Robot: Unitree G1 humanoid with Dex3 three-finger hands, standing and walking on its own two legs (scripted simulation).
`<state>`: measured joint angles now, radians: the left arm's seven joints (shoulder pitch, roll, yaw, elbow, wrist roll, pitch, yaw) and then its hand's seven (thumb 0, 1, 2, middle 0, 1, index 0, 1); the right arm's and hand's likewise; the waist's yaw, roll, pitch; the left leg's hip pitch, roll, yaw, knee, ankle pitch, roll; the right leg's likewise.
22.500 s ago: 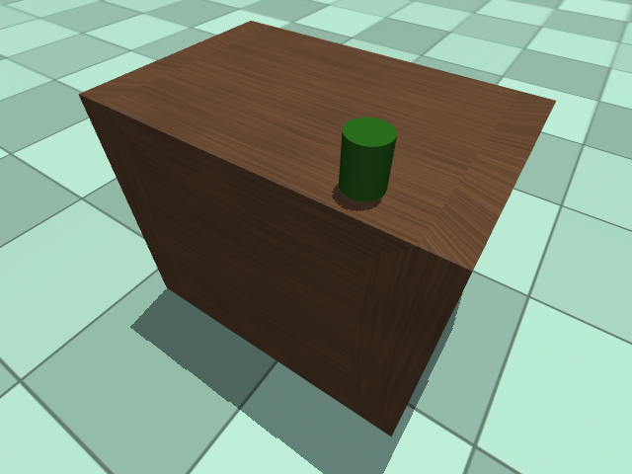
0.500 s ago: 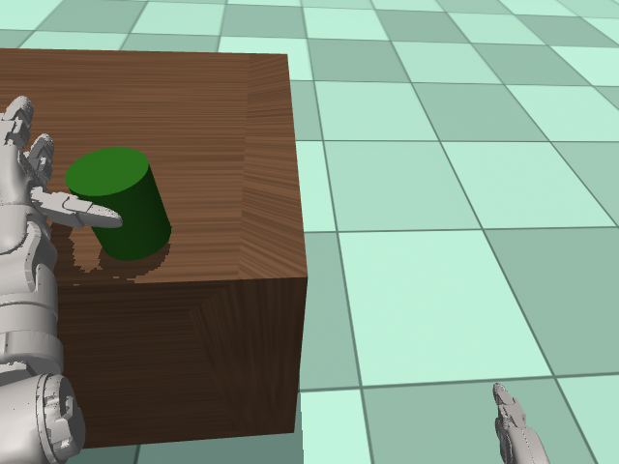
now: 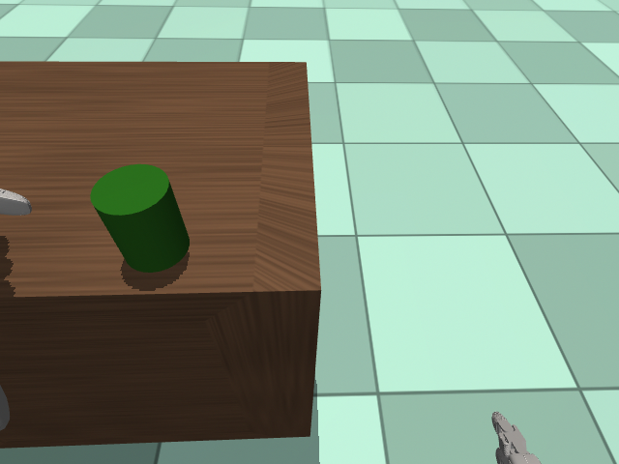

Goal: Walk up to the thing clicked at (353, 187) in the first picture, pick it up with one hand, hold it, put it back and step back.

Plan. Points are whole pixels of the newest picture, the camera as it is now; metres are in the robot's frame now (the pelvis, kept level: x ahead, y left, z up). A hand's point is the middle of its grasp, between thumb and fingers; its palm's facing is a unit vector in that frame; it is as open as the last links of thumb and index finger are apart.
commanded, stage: sink last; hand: left
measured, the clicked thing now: (145, 219) +0.44 +0.21 +0.10
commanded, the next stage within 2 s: home in 0.92 s
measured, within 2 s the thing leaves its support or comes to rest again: neither
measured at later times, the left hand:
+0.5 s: hand out of the picture +0.22 +0.27 +0.20, palm faces +0.45 -0.78 -0.43, open 17.5 cm
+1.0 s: hand out of the picture +0.17 +0.24 +0.19, palm faces +0.42 -0.79 -0.45, open 17.5 cm
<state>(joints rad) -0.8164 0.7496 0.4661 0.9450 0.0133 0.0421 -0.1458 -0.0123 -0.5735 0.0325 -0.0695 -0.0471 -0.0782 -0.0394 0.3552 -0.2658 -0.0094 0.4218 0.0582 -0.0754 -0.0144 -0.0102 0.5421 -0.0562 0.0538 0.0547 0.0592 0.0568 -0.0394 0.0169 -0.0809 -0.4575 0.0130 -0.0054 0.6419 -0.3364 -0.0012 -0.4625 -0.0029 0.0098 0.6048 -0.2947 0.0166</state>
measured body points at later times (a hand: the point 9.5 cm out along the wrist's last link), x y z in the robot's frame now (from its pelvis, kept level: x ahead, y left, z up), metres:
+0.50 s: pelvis +0.01 -0.01 +0.01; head +0.01 -0.03 +0.45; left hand +0.19 +0.31 +0.22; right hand +0.17 -0.27 -0.09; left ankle -0.01 +0.12 -0.72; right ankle +0.00 -0.13 -0.72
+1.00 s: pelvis -0.02 -0.02 +0.01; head -0.01 -0.05 +0.46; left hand +0.14 +0.28 +0.21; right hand +0.14 -0.27 -0.08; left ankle -0.01 +0.12 -0.72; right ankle +0.00 -0.13 -0.73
